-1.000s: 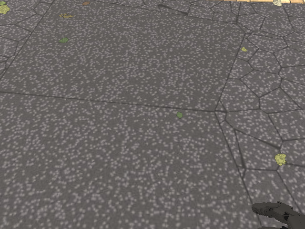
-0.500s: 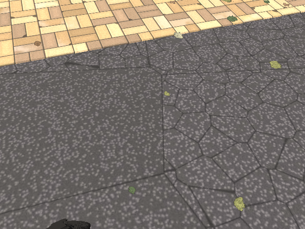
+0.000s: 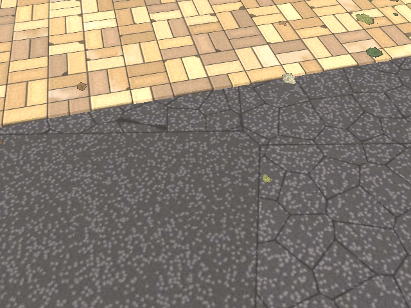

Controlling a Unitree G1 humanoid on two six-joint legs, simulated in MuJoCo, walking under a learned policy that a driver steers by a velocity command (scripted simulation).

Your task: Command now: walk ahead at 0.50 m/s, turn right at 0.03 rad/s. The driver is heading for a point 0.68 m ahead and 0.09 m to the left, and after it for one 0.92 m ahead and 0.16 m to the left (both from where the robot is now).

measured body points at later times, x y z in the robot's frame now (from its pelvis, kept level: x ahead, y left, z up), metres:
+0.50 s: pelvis +0.29 +0.09 +0.00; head +0.31 +0.09 +0.45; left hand +0.45 +0.35 -0.11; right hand +0.33 -0.19 -0.13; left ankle +0.30 +0.16 -0.75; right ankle +0.37 -0.09 -0.67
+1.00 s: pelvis +0.56 +0.02 +0.00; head +0.58 +0.01 +0.45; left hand +0.63 +0.29 -0.12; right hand +0.68 -0.25 -0.13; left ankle +0.57 +0.18 -0.67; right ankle +0.57 -0.06 -0.75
